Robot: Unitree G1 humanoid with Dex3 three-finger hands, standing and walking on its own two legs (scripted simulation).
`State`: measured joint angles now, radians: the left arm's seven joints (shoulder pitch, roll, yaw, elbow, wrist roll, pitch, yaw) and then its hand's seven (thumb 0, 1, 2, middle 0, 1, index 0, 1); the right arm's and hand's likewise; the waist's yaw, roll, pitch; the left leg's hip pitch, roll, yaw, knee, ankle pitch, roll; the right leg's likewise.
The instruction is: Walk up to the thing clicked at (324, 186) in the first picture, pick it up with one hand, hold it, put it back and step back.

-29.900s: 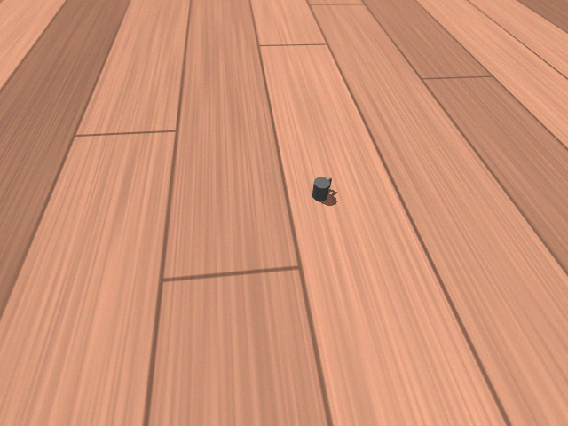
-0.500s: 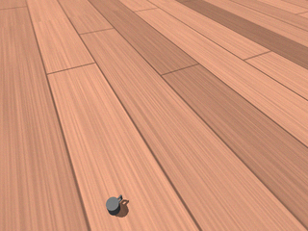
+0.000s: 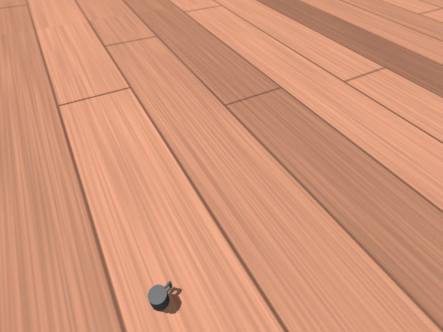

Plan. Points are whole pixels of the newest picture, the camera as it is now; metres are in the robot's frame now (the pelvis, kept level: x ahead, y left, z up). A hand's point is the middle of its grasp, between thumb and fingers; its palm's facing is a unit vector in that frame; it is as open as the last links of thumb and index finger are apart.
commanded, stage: stand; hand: left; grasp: from above
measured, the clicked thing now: (161, 294) +0.42 +0.22 -0.74
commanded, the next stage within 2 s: step back in 1.06 s
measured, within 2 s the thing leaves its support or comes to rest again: neither
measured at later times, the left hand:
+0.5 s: hand out of the picture +0.09 +0.25 -0.16, palm faces +0.01 -0.94 -0.33, open 7.4 cm
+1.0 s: hand out of the picture +0.08 +0.25 -0.16, palm faces -0.01 -0.94 -0.34, open 7.4 cm
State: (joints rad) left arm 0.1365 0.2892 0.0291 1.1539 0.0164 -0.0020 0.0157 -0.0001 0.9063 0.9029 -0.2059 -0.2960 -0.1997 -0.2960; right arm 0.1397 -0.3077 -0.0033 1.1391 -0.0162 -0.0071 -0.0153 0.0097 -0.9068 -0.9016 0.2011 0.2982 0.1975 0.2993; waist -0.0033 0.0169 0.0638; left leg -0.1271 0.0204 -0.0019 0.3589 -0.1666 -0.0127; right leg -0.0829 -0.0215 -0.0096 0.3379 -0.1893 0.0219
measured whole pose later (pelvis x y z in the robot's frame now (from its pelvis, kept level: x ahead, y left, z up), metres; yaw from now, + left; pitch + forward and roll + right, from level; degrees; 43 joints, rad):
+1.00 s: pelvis +0.01 +0.00 +0.00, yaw -1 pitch -3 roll +0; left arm 0.12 0.33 0.02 1.14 0.01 0.00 0.00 0.00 0.91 0.90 -0.21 -0.30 -0.20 -0.30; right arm 0.11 -0.33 0.00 1.14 -0.01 -0.01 0.00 0.01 -0.91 -0.90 0.20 0.30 0.20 0.30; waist -0.01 0.01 0.07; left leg -0.12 0.02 0.01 0.33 -0.16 -0.01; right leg -0.08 -0.03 0.00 0.32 -0.19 0.03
